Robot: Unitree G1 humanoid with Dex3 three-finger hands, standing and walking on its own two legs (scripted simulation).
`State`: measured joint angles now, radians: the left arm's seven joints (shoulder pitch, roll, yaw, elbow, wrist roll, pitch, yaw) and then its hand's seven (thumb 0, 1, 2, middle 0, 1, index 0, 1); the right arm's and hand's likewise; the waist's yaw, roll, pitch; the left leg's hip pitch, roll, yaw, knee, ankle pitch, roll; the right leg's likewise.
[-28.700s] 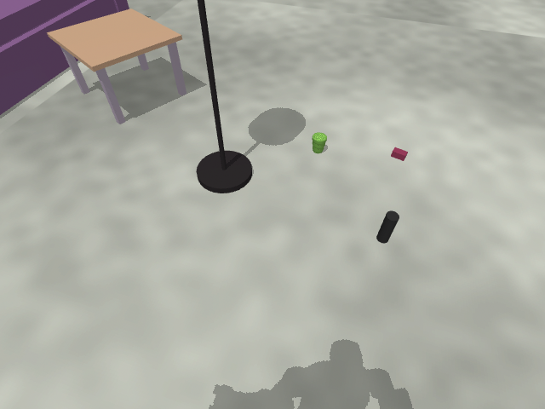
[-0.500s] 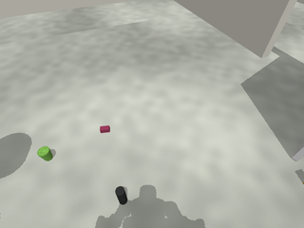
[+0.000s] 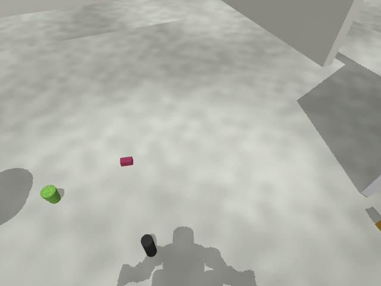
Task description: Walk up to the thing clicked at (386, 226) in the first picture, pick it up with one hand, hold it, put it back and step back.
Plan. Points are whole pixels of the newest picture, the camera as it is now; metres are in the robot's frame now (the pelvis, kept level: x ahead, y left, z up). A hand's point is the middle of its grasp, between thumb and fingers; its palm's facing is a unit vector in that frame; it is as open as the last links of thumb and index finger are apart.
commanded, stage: stand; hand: left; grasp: from the side
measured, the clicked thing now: (149, 246) +0.41 +0.22 -0.70
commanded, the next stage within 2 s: step back in 0.52 s
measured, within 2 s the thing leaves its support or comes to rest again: neither
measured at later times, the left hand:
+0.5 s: hand out of the picture +0.08 +0.24 -0.16, palm faces -0.01 -0.94 -0.34, open 7.4 cm
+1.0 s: hand out of the picture +0.08 +0.30 -0.18, palm faces -0.05 -0.93 -0.36, open 7.4 cm
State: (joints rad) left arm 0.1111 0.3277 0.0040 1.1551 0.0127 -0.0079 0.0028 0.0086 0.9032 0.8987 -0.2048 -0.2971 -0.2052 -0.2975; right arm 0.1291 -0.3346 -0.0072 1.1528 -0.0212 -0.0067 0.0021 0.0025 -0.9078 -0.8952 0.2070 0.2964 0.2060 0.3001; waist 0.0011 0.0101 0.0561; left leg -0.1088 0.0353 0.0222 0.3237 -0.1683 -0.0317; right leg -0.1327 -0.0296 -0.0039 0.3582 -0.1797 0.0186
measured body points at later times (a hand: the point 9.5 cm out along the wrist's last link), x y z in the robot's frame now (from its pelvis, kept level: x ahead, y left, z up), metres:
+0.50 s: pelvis +0.01 +0.00 +0.00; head +0.02 -0.01 +0.45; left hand +0.08 +0.29 -0.13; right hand +0.08 -0.30 -0.14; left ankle +0.01 +0.14 -0.75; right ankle +0.01 -0.13 -0.75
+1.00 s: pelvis -0.06 +0.04 -0.02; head +0.02 +0.07 +0.42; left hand +0.08 +0.35 -0.15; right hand +0.00 -0.28 -0.13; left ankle -0.03 +0.13 -0.75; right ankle -0.09 -0.11 -0.67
